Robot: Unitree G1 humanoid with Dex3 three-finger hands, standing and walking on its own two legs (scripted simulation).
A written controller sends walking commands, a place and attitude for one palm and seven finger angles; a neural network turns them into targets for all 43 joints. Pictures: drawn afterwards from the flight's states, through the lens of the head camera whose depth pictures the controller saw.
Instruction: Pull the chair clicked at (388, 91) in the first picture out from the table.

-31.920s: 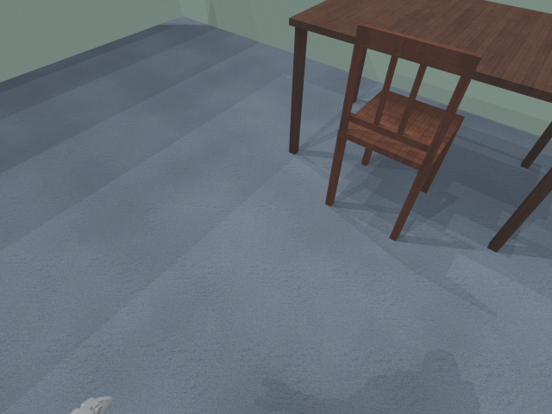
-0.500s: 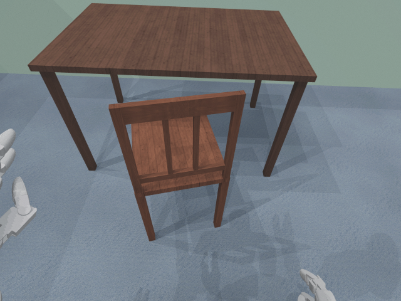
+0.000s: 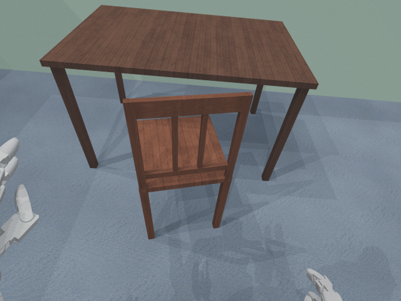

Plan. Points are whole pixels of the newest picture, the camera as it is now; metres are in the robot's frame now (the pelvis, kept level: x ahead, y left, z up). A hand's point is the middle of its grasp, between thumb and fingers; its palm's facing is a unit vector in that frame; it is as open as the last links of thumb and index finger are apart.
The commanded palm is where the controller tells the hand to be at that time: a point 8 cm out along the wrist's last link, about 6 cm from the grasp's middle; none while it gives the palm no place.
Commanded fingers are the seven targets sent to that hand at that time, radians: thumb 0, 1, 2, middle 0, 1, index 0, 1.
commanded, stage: let the arm hang, fingers relaxed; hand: left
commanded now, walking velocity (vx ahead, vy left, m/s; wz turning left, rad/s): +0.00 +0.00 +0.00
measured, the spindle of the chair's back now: (175, 145) +0.61 +0.11 -0.10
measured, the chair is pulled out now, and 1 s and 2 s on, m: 0.18 0.18 0.18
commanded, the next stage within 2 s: look to check the result in 1.16 s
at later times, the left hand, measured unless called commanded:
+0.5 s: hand out of the picture +0.04 +0.20 -0.17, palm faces +0.04 -0.98 -0.20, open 6.9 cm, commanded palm none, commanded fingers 0.00 0.90 0.90 -0.20 -0.30 -0.20 -0.30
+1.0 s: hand out of the picture +0.06 +0.19 -0.16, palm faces -0.01 -0.98 -0.22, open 7.3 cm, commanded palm none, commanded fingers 0.00 0.90 0.90 -0.20 -0.30 -0.20 -0.30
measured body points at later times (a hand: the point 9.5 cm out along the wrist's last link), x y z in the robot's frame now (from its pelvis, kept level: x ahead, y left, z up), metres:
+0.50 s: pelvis +0.02 +0.02 +0.01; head +0.05 +0.03 +0.46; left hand +0.04 +0.26 -0.15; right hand +0.04 -0.22 -0.14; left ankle +0.02 +0.10 -0.73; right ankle +0.02 -0.11 -0.73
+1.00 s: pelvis +0.04 +0.02 +0.01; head +0.06 +0.01 +0.46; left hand +0.06 +0.24 -0.14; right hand +0.03 -0.20 -0.15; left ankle +0.02 +0.10 -0.73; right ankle +0.02 -0.11 -0.73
